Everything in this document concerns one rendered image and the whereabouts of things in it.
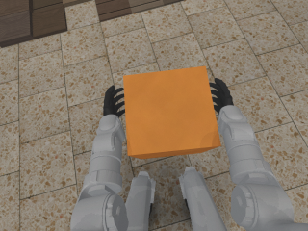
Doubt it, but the robot thigh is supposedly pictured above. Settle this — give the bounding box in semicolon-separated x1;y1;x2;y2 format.
178;169;227;231
125;175;156;231

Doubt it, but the carton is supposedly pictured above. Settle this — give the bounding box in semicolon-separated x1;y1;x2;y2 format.
123;65;221;159

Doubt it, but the right robot thigh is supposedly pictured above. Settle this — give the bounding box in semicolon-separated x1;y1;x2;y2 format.
178;169;227;231

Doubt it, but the left robot hand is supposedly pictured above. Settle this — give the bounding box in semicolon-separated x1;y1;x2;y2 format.
103;85;125;118

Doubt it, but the right robot forearm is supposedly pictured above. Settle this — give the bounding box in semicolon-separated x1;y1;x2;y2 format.
218;105;295;219

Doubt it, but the left robot upper arm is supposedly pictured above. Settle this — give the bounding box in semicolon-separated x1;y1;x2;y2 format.
71;192;129;231

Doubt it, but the left robot thigh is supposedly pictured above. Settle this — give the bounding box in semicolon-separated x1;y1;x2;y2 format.
125;175;156;231

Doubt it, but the right robot upper arm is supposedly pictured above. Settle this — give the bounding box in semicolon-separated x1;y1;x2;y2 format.
230;182;308;231

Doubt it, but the right robot hand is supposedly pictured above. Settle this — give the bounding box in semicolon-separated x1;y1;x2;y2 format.
209;78;234;114

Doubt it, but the left robot forearm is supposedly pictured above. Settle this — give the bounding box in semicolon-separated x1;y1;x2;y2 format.
70;114;126;231

